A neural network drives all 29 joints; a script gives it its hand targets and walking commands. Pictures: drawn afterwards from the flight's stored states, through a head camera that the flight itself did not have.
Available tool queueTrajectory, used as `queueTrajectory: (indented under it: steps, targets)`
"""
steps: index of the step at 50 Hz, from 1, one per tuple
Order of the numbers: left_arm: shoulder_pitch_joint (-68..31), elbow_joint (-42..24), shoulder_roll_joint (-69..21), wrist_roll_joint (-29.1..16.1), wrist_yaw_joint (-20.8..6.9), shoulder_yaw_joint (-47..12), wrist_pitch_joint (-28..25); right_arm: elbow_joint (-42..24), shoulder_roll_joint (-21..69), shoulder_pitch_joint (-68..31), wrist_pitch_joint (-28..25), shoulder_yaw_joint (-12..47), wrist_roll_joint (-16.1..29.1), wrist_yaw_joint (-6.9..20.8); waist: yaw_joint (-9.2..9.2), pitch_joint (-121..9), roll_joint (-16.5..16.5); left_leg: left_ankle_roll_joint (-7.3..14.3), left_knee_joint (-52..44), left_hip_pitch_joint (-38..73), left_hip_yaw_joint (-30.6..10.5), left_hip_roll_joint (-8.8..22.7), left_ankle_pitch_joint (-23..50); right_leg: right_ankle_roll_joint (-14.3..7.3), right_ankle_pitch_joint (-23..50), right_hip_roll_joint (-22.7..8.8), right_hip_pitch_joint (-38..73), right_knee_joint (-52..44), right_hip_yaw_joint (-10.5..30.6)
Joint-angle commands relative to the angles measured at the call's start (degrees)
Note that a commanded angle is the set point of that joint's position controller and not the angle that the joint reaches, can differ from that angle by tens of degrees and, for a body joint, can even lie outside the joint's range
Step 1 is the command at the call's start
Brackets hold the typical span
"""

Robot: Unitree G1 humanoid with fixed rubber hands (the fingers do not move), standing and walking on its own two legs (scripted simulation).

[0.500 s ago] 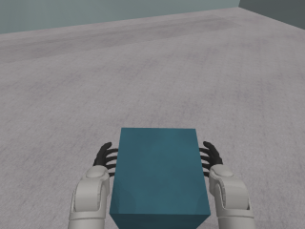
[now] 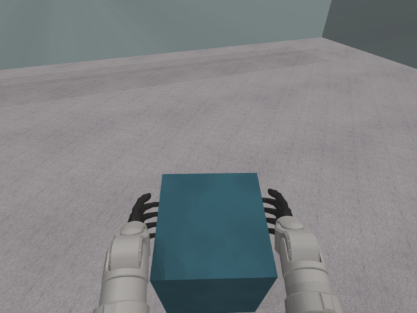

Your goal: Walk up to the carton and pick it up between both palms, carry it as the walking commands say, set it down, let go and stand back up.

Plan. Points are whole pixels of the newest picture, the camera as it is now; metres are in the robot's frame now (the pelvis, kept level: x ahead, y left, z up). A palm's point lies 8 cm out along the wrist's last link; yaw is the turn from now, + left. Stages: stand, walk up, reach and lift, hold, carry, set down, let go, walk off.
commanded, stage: hold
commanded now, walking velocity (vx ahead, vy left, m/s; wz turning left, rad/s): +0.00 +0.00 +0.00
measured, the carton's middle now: (210, 246) +0.31 +0.02 -0.02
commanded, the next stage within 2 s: set down in 0.12 s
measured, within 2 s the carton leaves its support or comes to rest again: neither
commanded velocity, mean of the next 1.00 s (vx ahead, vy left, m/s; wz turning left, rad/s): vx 0.00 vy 0.00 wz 0.00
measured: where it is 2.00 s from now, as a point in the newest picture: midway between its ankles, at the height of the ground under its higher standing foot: outside the picture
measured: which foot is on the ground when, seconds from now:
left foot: down 0.00-1.00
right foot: down 0.00-1.00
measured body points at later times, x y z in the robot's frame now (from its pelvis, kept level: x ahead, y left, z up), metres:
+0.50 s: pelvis +0.00 +0.01 +0.00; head -0.02 +0.02 +0.45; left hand +0.30 +0.19 +0.01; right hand +0.33 -0.11 +0.01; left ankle +0.05 +0.12 -0.74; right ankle +0.02 -0.08 -0.74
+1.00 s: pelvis -0.03 +0.01 -0.04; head +0.09 +0.01 +0.39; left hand +0.31 +0.18 -0.09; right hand +0.34 -0.11 -0.09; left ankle +0.05 +0.12 -0.74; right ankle +0.02 -0.08 -0.74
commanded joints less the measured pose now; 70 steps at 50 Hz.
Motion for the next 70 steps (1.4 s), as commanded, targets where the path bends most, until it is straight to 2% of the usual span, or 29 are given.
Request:
queueTrajectory:
  steps: [1, 6, 7, 8, 10, 13, 15, 17, 21, 27, 32, 38, 45, 49, 56, 63, 70]
  targets:
    - [-30.6, -0.8, -54.5, -15.6, -14.9, -29.9, -2.4, 0.5, 57.1, -28.2, -2.1, 28.2, 13.9, 14.1, 0.31, -10.8, -0.8, 0.3, -1.8, 8.9, -7.8, -4.4, 2.3, 1.2, -0.5, 0.1, -6.9, -8.9, 11.2]
    - [-31.9, -1.1, -55.7, -15.9, -15.1, -30.8, -2.7, 0.7, 57.4, -28.8, -2.7, 27.6, 14.0, 14.5, -0.43, -11.9, 0.4, -0.2, -2.0, 10.3, -7.7, -4.4, 2.9, 1.1, 0.1, 0.1, -6.7, -9.2, 10.8]
    - [-26.1, -3.2, -53.5, -12.8, -13.7, -25.7, -2.4, 1.3, 61.3, -30.3, -2.3, 33.5, 17.3, 16.0, 9.19, -14.5, 2.2, 1.7, -1.2, 12.9, -7.2, -3.9, 6.5, -0.2, 0.7, -1.4, -7.2, -9.1, 14.1]
    - [-26.3, -4.2, -53.4, -13.3, -13.7, -26.6, -2.2, 1.6, 60.6, -28.1, -2.2, 32.3, 16.8, 16.0, 7.00, -14.0, 1.9, 1.8, -1.5, 10.6, -7.5, -3.4, 7.0, -0.3, 2.6, -1.0, -6.0, -8.6, 13.8]
    - [-27.0, -2.1, -53.5, -13.6, -14.2, -26.7, -2.0, 3.1, 58.8, -27.2, -2.9, 29.2, 14.6, 15.4, 3.73, -11.8, 1.2, 1.7, -1.6, 10.4, -7.5, -3.2, 5.8, -0.5, 1.9, -0.9, -8.0, -8.3, 13.5]
    - [-29.0, 0.2, -53.5, -13.8, -15.1, -26.8, -2.5, 5.4, 56.9, -26.5, -4.4, 24.9, 11.8, 14.9, 0.55, -10.0, 1.5, 1.2, -1.3, 11.0, -7.4, -3.2, 4.1, -1.3, -0.7, -0.7, -11.0, -8.5, 13.0]
    - [-29.8, 1.3, -53.7, -13.7, -15.4, -26.3, -3.6, 6.5, 56.1, -26.4, -5.5, 22.9, 10.6, 14.8, -0.50, -10.4, 1.6, 1.0, -1.0, 10.1, -7.5, -3.2, 4.1, -1.5, -0.1, -0.2, -10.8, -7.6, 12.4]
    - [-30.0, 2.4, -53.8, -13.4, -15.3, -25.7, -4.9, 7.4, 55.7, -26.9, -6.6, 22.0, 10.1, 14.8, -0.42, -11.5, 1.6, 0.9, -0.7, 8.8, -7.7, -3.1, 4.4, -1.6, 1.0, 0.3, -9.7, -6.1, 11.8]
    - [-29.7, 4.9, -53.8, -12.2, -14.6, -23.6, -7.8, 8.9, 55.0, -28.6, -9.0, 21.5, 9.7, 15.1, 1.25, -13.9, 1.7, 0.8, 0.2, 6.4, -8.1, -2.7, 5.4, -1.7, 2.6, 1.2, -8.9, -3.6, 11.1]
    - [-29.9, 9.2, -53.4, -9.3, -13.3, -20.1, -12.2, 12.7, 53.2, -30.4, -13.3, 18.9, 7.5, 15.2, 2.57, -15.8, 2.5, 0.7, 2.7, 3.7, -8.3, -2.4, 6.9, -1.9, 2.6, 2.2, -13.1, -0.5, 10.9]
    - [-31.3, 12.3, -53.3, -6.9, -12.5, -17.7, -16.3, 15.9, 51.5, -31.9, -17.2, 15.7, 4.9, 14.9, 2.49, -18.0, 2.9, 0.7, 5.4, 0.6, -8.3, -2.8, 7.2, -2.1, 2.0, 3.0, -18.0, 2.7, 10.8]
    - [-32.7, 14.6, -52.0, -4.8, -12.0, -16.2, -20.8, 17.6, 50.3, -34.0, -21.3, 14.8, 2.9, 13.9, 2.40, -20.2, 1.7, 1.1, 9.0, -5.2, -8.0, -3.6, 5.7, -1.6, 1.1, 3.7, -22.4, 6.1, 10.9]
    - [-37.2, 15.0, -48.4, -3.1, -12.5, -15.5, -26.1, 19.1, 50.9, -36.8, -25.4, 14.7, 1.3, 12.9, 2.45, -23.8, -0.1, 2.0, 15.0, -14.3, -7.3, -4.9, 2.1, -0.6, -0.9, 4.2, -28.9, 11.1, 10.8]
    - [-40.2, 14.0, -47.8, -3.7, -13.4, -17.8, -28.3, 18.2, 53.0, -38.8, -27.2, 17.4, 2.0, 12.1, 2.80, -29.9, -1.1, 2.4, 19.2, -18.6, -6.7, -5.5, 2.7, 0.2, 0.2, 4.4, -30.2, 13.8, 11.3]
    - [-41.6, 13.4, -48.2, -5.0, -15.0, -21.5, -29.8, 15.6, 54.6, -40.3, -28.3, 22.4, 4.3, 11.2, 3.72, -40.2, -0.9, 2.1, 25.8, -25.3, -6.0, -6.2, 4.9, 1.4, 2.7, 5.0, -33.5, 19.1, 11.7]
    - [-43.0, 14.6, -48.7, -5.1, -15.9, -21.2, -29.1, 16.7, 54.5, -41.2, -27.6, 21.8, 4.2, 11.3, 3.40, -42.8, -0.1, 1.8, 30.3, -33.1, -5.6, -6.7, 3.4, 1.5, 1.3, 5.8, -41.1, 24.1, 10.9]
    - [-44.0, 15.6, -49.4, -5.5, -15.6, -20.8, -28.7, 17.8, 53.8, -42.0, -27.5, 21.3, 4.1, 11.7, 3.22, -46.3, 0.3, 1.1, 34.9, -38.5, -5.9, -7.1, 5.1, 1.6, 2.3, 6.9, -49.4, 29.9, 9.3]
